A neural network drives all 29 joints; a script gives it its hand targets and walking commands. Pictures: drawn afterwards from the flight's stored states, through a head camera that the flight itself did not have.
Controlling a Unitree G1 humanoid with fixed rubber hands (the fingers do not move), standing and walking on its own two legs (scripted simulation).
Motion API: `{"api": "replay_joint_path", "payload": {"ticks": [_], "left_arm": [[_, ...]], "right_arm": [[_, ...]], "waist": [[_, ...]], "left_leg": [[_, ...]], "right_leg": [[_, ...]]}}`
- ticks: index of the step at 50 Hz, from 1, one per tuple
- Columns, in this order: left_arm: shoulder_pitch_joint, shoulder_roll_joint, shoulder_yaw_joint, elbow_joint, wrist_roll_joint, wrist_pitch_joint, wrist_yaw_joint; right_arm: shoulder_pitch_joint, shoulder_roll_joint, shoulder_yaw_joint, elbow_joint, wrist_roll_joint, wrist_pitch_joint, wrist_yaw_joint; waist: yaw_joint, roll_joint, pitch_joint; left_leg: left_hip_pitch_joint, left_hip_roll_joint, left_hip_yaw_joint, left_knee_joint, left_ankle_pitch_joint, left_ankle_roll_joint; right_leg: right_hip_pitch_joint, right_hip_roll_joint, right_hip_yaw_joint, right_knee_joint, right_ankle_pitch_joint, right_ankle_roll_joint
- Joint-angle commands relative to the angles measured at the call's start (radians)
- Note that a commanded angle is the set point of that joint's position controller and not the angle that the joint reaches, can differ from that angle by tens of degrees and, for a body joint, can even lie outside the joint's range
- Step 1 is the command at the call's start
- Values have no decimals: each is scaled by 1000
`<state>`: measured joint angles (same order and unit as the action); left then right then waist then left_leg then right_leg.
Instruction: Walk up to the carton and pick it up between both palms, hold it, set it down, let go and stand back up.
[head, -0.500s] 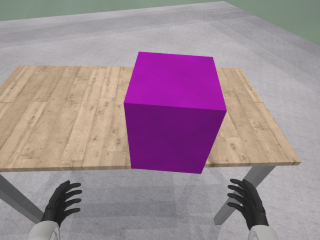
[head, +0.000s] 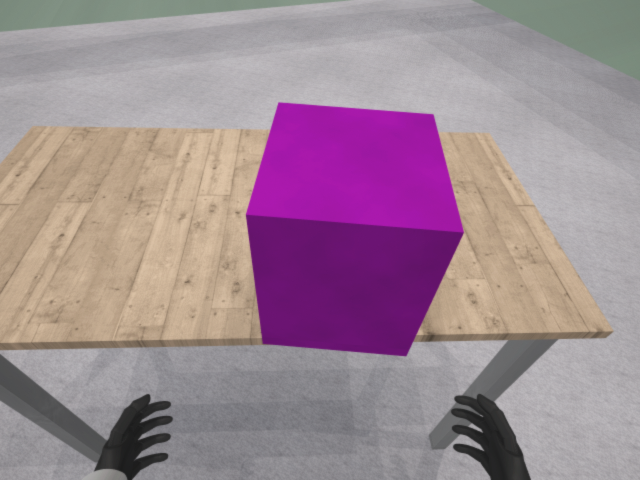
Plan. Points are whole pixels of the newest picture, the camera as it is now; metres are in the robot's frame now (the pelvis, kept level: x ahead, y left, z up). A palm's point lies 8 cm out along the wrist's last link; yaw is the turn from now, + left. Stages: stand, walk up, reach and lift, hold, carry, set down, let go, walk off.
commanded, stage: set down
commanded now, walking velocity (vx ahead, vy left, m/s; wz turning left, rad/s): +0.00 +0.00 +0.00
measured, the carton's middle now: (344, 233) +0.41 -0.02 +0.10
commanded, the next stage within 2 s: let go in 0.06 s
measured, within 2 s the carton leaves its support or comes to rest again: neither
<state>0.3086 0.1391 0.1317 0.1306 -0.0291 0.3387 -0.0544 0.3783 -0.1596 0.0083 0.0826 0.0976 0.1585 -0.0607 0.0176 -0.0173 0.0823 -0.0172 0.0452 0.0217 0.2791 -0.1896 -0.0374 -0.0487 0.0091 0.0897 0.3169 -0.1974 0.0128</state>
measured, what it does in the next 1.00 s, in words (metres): stands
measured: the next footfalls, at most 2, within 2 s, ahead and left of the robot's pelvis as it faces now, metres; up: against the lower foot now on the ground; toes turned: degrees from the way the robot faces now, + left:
none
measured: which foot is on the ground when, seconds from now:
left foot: down 0.00-1.00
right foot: down 0.00-1.00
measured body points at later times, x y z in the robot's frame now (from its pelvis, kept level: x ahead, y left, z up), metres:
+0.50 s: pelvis +0.00 +0.00 +0.00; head +0.01 +0.01 +0.45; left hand +0.16 +0.24 -0.09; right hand +0.17 -0.21 -0.08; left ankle -0.02 +0.14 -0.75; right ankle -0.01 -0.13 -0.75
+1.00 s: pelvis +0.02 +0.02 -0.01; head +0.06 +0.03 +0.44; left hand +0.13 +0.31 -0.12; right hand +0.16 -0.26 -0.09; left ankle -0.02 +0.14 -0.75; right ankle -0.01 -0.13 -0.75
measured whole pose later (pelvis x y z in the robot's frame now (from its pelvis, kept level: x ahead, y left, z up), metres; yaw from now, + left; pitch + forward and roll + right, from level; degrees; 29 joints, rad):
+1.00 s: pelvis +0.02 +0.02 -0.01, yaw +0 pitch +0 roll -1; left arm 0.21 0.32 0.12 0.73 -0.02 0.03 -0.02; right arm 0.23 -0.34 -0.01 0.64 -0.01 -0.05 0.01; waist 0.02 -0.01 0.08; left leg -0.15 0.05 0.02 0.44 -0.30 -0.02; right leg -0.13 0.01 0.09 0.38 -0.25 0.03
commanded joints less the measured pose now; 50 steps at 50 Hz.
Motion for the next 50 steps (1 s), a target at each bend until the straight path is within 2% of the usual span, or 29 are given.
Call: {"api": "replay_joint_path", "payload": {"ticks": [1, 2, 3, 5, 6, 8, 9, 10, 12, 13, 17, 18, 20, 25, 26, 29, 30, 31, 32, 35, 36, 38, 39, 40, 41, 43, 46, 49, 50], "left_arm": [[-60, 136, -98, -55, 6, -75, 16], [-79, 127, -90, 8, 25, -74, 17], [-96, 137, -95, 21, 17, -81, 18], [-97, 146, -80, 13, 23, -96, 21], [-129, 133, -97, 37, 33, -99, 22], [-135, 120, -107, 66, 37, -115, 27], [-130, 135, -111, 18, 20, -132, 30], [-122, 113, -104, 81, 49, -129, 35], [-144, 128, -115, 90, 42, -142, 31], [-158, 113, -117, 150, 58, -133, 32], [-153, 108, -108, 156, 71, -145, 34], [-168, 119, -120, 132, 53, -158, 36], [-160, 105, -110, 191, 73, -162, 38], [-191, 89, -105, 262, 92, -168, 48], [-200, 94, -114, 240, 85, -175, 49], [-216, 83, -110, 269, 86, -176, 56], [-127, 337, 10, 333, 74, -239, 62], [-108, 361, 18, 362, 71, -264, 55], [-115, 347, 22, 385, 74, -275, 57], [-151, 300, 8, 411, 77, -307, 38], [-167, 293, 6, 429, 72, -312, 32], [-167, 313, 0, 453, 61, -328, 25], [-162, 324, 3, 466, 61, -330, 23], [-172, 323, 0, 474, 57, -332, 17], [-157, 352, 6, 489, 65, -333, 23], [-147, 361, 1, 514, 67, -336, 26], [-153, 359, -6, 531, 62, -339, 26], [-132, 368, -12, 560, 60, -344, 29], [-146, 370, -8, 563, 61, -346, 31]], "right_arm": [[-93, -84, -43, -8, -61, -86, 30], [-115, -96, -44, 68, -73, -92, 38], [-129, -95, -42, 70, -77, -101, 38], [-120, -81, -35, 88, -79, -129, 42], [-150, -93, -27, 136, -79, -141, 49], [-166, -86, -28, 177, -88, -155, 55], [-152, -78, -17, 144, -78, -174, 56], [-169, -99, -40, 201, -93, -188, 63], [-169, -90, -28, 208, -97, -205, 52], [-190, -100, -28, 277, -102, -200, 60], [-197, -99, -34, 325, -109, -238, 68], [-203, -96, -25, 308, -90, -253, 63], [-213, -111, -36, 361, -112, -266, 68], [-253, -135, -55, 475, -128, -292, 85], [-255, -132, -56, 451, -124, -301, 86], [-281, -133, -68, 494, -129, -313, 93], [-180, -320, -107, 508, -183, -253, 59], [-186, -304, -112, 510, -172, -230, 51], [-174, -287, -106, 515, -172, -223, 51], [-171, -316, -104, 509, -165, -224, 63], [-169, -301, -99, 515, -160, -229, 65], [-187, -304, -87, 519, -150, -231, 73], [-199, -311, -90, 524, -153, -230, 74], [-188, -310, -84, 527, -146, -231, 76], [-196, -317, -80, 521, -141, -228, 78], [-199, -341, -87, 527, -141, -228, 78], [-200, -371, -92, 525, -136, -226, 73], [-171, -359, -84, 539, -127, -212, 69], [-181, -367, -91, 532, -130, -216, 67]], "waist": [[24, 77, 8], [23, 89, 27], [20, 68, 25], [23, 79, 10], [22, 88, -1], [17, 98, 11], [15, 86, -33], [20, 105, -24], [9, 67, -18], [4, 76, 16], [10, 92, -21], [-2, 70, -60], [0, 77, -37], [-10, 89, -42], [-11, 91, -65], [-7, 92, -44], [32, 111, 47], [30, 62, 53], [29, 35, 19], [5, 32, -20], [10, 66, -14], [7, 69, -56], [10, 95, -92], [8, 101, -95], [14, 81, -101], [1, 136, -102], [5, 93, -134], [2, 136, -146], [-7, 98, -136]], "left_leg": [[66, -62, 54, 28, 180, -34], [63, -62, 56, 22, 171, -37], [58, -62, 58, 21, 153, -34], [57, -70, 60, 26, 164, -30], [57, -67, 58, 27, 162, -37], [42, -62, 52, 30, 149, -40], [53, -67, 55, 43, 164, -39], [61, -59, 51, 39, 175, -50], [52, -61, 51, 45, 147, -34], [43, -60, 51, 39, 128, -35], [51, -57, 51, 48, 184, -43], [55, -55, 53, 58, 191, -45], [46, -61, 51, 59, 192, -44], [32, -55, 44, 59, 162, -46], [31, -50, 40, 60, 166, -45], [18, -50, 46, 59, 158, -45], [-197, 29, -35, 73, 99, 27], [-204, 25, -32, 68, -28, 44], [-175, 37, -46, 72, -31, 56], [-181, 26, -42, 91, -140, 67], [-173, 34, -58, 97, -106, 70], [-172, 45, -74, 90, -83, 74], [-164, 55, -77, 108, -37, 80], [-167, 60, -87, 102, 16, 77], [-158, 69, -90, 109, 64, 79], [-136, 74, -79, 117, 162, 69], [-87, 79, -83, 147, 258, 66], [-59, 76, -69, 161, 372, 60], [-65, 85, -71, 168, 384, 63]], "right_leg": [[-143, 42, -89, -81, 173, -7], [-162, 41, -92, -89, 141, -12], [-169, 34, -91, -92, 119, -12], [-151, 33, -91, -80, 155, -9], [-150, 37, -89, -75, 157, -13], [-155, 44, -97, -72, 131, -17], [-141, 42, -90, -64, 168, -15], [-145, 45, -105, -64, 153, -20], [-150, 39, -102, -61, 152, -14], [-163, 35, -100, -65, 134, -17], [-122, 41, -106, -55, 182, -13], [-108, 40, -101, -50, 202, -12], [-116, 39, -108, -46, 211, -17], [-113, 49, -108, -39, 181, -29], [-100, 47, -110, -33, 189, -23], [-107, 46, -109, -38, 162, -29], [-122, -79, 4, 31, 89, -20], [-148, -78, 15, 19, 17, -23], [-160, -73, 8, 27, -17, -29], [-188, -81, 40, 25, -108, -31], [-189, -83, 52, 21, -98, -38], [-161, -87, 45, 54, -17, -38], [-138, -84, 41, 81, 19, -37], [-116, -88, 35, 97, 78, -38], [-124, -83, 27, 108, 122, -42], [-126, -84, 15, 118, 169, -35], [-118, -84, 4, 118, 216, -40], [-91, -90, 13, 118, 294, -42], [-93, -95, 3, 118, 321, -44]]}}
